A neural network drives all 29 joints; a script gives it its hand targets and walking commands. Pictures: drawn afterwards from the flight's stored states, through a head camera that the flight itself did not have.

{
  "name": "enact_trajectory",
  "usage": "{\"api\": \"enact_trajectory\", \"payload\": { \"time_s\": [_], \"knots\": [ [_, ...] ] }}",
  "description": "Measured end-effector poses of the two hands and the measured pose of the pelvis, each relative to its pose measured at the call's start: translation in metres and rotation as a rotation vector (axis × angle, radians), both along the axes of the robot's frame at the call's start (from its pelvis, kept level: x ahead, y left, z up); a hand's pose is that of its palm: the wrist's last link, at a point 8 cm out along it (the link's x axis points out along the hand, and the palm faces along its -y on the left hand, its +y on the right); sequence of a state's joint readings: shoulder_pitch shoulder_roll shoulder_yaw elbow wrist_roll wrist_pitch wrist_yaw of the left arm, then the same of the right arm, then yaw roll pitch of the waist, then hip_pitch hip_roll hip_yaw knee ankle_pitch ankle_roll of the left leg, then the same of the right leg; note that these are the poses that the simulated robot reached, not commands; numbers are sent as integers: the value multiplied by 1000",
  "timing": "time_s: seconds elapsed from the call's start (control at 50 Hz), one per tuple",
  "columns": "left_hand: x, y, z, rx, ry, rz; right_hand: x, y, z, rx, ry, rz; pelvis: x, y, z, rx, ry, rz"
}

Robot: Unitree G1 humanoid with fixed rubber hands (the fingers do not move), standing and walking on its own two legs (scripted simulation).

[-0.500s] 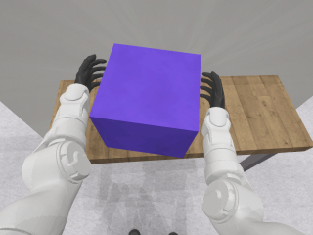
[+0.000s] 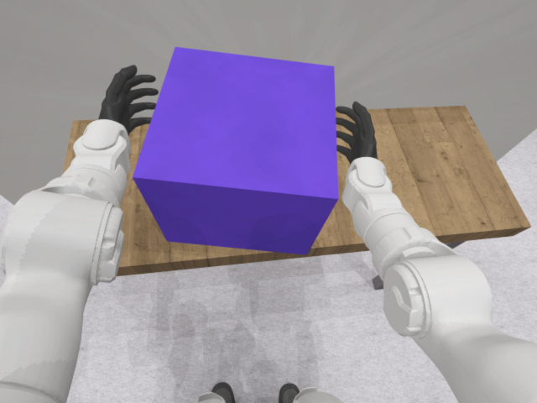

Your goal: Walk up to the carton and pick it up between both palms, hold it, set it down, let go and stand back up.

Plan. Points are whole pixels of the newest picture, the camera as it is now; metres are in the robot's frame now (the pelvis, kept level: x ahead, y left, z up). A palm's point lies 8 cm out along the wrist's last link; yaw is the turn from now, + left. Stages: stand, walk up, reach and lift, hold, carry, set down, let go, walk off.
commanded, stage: set down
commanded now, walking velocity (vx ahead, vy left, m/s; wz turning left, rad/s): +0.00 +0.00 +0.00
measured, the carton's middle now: (245, 158) +0.49 -0.01 +0.00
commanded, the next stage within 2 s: none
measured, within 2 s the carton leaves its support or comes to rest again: neither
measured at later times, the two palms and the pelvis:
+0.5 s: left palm (68, 106) +0.50 +0.22 +0.12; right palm (406, 132) +0.45 -0.23 +0.10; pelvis -0.01 -0.01 +0.00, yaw +1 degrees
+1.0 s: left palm (47, 63) +0.50 +0.21 +0.18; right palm (430, 100) +0.44 -0.23 +0.17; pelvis +0.00 -0.01 +0.02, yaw +1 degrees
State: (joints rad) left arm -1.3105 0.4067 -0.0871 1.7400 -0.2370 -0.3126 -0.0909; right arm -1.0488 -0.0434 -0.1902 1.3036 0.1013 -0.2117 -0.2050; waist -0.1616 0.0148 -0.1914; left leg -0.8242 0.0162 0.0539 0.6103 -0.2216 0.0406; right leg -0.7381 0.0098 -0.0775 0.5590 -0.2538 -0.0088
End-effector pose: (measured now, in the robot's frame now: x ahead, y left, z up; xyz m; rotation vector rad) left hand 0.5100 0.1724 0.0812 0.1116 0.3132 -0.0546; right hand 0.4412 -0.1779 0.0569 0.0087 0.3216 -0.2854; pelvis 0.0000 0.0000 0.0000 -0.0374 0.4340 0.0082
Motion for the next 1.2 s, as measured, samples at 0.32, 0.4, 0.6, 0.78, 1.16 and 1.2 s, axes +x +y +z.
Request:
{"api": "enact_trajectory", "payload": {
  "time_s": [0.32, 0.4, 0.6, 0.78, 1.16, 1.2],
  "knots": [
    [-5, 44, 1, 34, -33, 95, 1, -52, 17, -52, -9, -44, -8, -9, -6, 2, 29, 10],
    [-5, 48, 18, 43, -58, 99, 3, -55, 29, -45, -26, -32, -8, -10, -5, 5, 17, 16],
    [-5, 40, 53, 25, -64, 83, 5, -52, 63, -34, -55, -17, -9, -13, 2, 15, -39, 23],
    [-4, 32, 80, 1, -70, 78, 3, -51, 90, -24, -63, -33, -8, -13, 10, 20, -83, 19],
    [-19, 42, 89, 19, -50, 43, -9, -45, 100, -26, -58, -28, 0, -6, 21, 20, -206, 12],
    [-25, 42, 81, 23, -42, 33, -14, -43, 92, -22, -55, -23, 0, -6, 22, 20, -222, 12]
  ]
}}
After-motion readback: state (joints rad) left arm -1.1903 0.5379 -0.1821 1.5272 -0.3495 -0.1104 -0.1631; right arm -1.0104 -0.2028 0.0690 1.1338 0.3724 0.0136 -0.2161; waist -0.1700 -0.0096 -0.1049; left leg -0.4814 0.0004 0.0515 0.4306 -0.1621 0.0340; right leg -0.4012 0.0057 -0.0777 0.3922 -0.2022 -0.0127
